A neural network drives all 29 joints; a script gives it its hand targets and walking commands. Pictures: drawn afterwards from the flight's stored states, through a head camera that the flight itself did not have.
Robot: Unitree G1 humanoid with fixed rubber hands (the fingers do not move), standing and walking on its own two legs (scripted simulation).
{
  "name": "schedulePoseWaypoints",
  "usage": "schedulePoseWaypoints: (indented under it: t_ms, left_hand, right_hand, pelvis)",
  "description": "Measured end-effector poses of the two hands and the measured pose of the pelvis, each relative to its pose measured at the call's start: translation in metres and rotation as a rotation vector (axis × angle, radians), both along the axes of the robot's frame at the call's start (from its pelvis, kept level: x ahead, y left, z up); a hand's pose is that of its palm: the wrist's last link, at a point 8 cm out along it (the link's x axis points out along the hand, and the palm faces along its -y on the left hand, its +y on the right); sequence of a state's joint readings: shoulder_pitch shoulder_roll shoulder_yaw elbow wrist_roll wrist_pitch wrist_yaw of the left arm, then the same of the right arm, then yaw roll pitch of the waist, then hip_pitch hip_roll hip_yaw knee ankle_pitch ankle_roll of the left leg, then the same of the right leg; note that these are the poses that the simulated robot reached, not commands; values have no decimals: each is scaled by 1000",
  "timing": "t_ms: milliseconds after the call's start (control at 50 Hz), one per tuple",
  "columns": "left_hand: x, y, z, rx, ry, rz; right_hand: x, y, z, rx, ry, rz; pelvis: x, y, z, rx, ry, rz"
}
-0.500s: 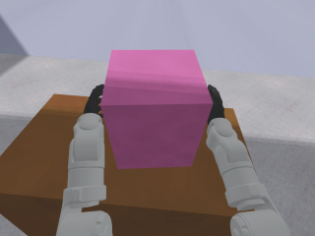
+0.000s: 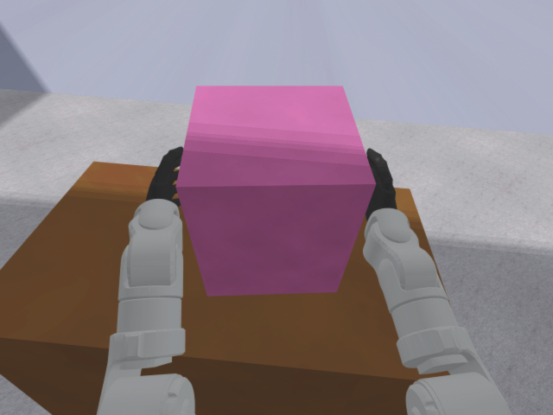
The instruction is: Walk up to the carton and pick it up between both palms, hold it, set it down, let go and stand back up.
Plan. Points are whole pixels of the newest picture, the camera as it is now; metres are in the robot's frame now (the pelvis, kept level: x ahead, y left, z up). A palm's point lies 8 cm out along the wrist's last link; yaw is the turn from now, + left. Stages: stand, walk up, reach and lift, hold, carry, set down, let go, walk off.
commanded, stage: hold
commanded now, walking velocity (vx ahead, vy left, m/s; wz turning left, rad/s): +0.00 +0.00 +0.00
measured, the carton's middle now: (271, 196) +0.40 +0.00 +0.15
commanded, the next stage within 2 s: set down in 0.72 s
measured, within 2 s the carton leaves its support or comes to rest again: neither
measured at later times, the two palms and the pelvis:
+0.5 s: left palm (163, 203) +0.36 +0.15 +0.17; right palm (381, 206) +0.35 -0.15 +0.17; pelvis +0.00 +0.00 +0.00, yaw +0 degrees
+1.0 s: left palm (164, 210) +0.35 +0.15 +0.16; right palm (378, 213) +0.35 -0.15 +0.16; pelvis +0.00 +0.00 +0.00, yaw -1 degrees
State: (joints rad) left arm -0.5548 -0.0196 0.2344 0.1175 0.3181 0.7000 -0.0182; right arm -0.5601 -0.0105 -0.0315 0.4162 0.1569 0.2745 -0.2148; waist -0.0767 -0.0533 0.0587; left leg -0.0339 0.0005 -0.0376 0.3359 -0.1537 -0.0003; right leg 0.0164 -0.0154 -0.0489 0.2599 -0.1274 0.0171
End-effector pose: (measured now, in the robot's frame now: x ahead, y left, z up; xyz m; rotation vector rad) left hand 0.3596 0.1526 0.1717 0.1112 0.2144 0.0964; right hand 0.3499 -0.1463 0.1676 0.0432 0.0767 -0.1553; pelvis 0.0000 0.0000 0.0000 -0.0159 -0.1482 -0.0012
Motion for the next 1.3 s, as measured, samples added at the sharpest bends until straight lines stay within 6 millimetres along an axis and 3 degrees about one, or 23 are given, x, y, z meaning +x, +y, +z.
schedulePoseWaypoints:
  t_ms: [720, 880, 1300]
  left_hand:
    - [1, -3, 0, 2, 12, -4]
    - [-7, -2, 3, -9, -43, 11]
    - [-7, -4, -47, 9, -10, 11]
  right_hand:
    - [-1, -3, -2, 10, 10, -7]
    - [-4, -2, 4, -26, -52, 10]
    - [-1, -4, -45, -30, -73, 17]
  pelvis:
    - [-2, -1, 0, 2, -5, -6]
    - [2, -1, 0, 0, -13, -11]
    - [9, -8, 0, 2, 2, 8]
